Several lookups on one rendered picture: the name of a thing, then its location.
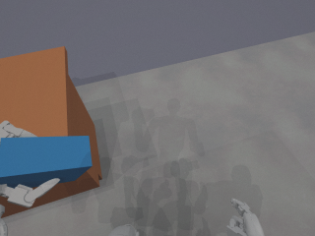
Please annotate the left robot thigh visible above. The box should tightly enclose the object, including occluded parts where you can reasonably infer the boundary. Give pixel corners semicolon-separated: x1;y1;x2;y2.
108;225;140;236

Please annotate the robot right hand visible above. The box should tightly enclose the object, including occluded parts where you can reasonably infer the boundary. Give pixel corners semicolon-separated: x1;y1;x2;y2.
226;198;265;236

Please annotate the robot left hand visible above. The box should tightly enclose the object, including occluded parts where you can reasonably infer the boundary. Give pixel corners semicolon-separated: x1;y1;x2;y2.
0;120;60;208

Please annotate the sponge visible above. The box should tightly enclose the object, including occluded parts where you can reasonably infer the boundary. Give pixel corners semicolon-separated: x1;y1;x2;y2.
0;136;93;189

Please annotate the table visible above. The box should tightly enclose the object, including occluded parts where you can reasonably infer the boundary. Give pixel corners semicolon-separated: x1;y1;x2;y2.
0;46;102;218

